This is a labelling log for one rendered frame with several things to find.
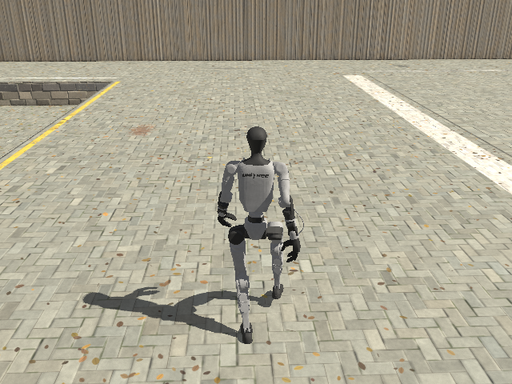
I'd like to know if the humanoid robot torso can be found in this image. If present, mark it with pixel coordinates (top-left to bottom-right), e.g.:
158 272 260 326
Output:
238 158 275 240

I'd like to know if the robot left forearm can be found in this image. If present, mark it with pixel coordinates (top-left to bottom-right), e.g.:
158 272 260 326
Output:
217 192 229 217

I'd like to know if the robot right forearm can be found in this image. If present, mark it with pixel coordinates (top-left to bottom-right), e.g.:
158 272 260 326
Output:
282 196 299 240

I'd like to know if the robot right upper arm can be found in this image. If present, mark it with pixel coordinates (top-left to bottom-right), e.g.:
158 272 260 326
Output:
273 162 290 208

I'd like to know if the robot left hand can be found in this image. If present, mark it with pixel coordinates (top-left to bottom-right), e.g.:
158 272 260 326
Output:
218 212 237 227

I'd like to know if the robot right hand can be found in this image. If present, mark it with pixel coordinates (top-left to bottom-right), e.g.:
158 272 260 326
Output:
281 238 301 262

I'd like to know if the robot left upper arm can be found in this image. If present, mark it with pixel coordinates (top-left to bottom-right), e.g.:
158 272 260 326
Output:
220 161 240 203

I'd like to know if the robot left foot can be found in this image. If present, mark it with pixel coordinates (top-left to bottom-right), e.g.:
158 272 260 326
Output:
241 323 253 344

